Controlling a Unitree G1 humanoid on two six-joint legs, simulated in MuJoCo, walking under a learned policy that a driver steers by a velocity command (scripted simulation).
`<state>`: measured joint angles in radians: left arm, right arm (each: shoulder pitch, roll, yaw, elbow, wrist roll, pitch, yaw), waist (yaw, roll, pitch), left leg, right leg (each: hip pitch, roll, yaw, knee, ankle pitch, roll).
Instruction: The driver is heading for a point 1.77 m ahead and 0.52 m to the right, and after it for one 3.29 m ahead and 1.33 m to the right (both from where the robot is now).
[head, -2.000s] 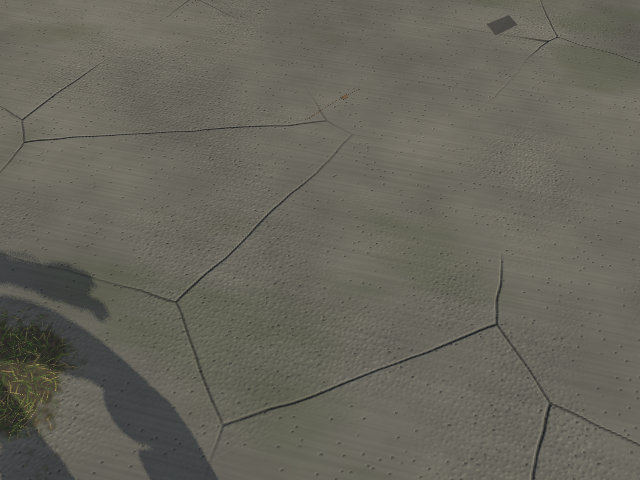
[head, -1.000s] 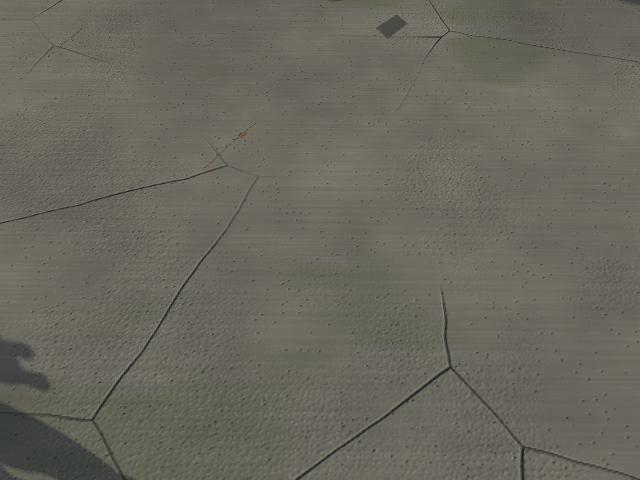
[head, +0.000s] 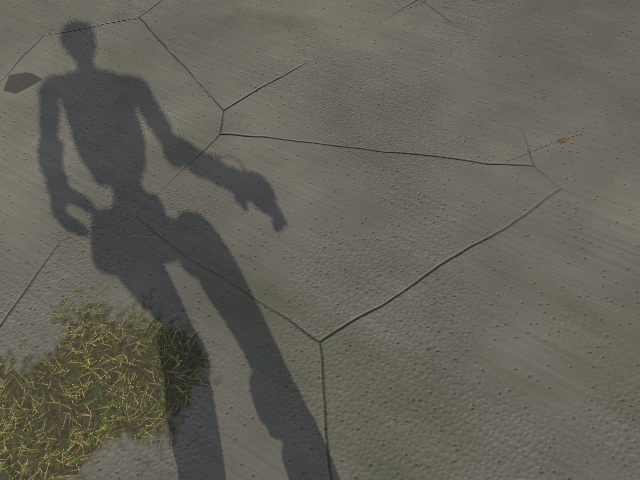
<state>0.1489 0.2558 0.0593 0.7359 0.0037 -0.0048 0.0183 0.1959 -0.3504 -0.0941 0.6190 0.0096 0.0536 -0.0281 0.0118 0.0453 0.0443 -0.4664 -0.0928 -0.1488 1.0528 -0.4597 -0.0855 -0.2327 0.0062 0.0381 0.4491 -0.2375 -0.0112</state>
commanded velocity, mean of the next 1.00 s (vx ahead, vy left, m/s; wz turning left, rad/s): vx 0.02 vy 0.00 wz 0.06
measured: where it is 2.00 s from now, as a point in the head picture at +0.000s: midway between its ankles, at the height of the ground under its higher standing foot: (359, 441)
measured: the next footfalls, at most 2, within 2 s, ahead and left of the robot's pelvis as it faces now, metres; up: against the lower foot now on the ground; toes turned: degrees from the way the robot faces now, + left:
left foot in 0.14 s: +0.03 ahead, +0.15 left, +0.00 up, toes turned -3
left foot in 1.56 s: +0.44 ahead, +0.13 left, +0.00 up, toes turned +1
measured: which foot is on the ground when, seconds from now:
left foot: up 0.00-0.12, down 0.14-1.00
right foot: down 0.00-1.00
